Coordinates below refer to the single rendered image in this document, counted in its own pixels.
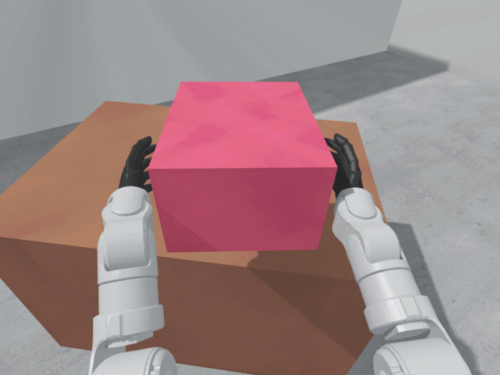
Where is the robot right hand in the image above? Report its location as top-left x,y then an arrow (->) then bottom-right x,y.
324,133 -> 363,199

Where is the carton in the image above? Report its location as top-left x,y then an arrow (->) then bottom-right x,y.
148,81 -> 338,252

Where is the pedestal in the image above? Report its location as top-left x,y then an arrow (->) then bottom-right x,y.
0,101 -> 388,375

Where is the left robot forearm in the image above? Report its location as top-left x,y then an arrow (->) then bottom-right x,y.
88,186 -> 165,375

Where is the right robot upper arm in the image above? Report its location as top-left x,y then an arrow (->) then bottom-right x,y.
373,337 -> 470,375

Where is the right robot forearm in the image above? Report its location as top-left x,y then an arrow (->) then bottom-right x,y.
332,187 -> 472,375

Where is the left robot upper arm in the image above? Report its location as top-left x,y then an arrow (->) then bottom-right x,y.
92,347 -> 178,375

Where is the robot left hand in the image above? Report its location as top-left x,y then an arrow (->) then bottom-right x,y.
119,136 -> 156,193

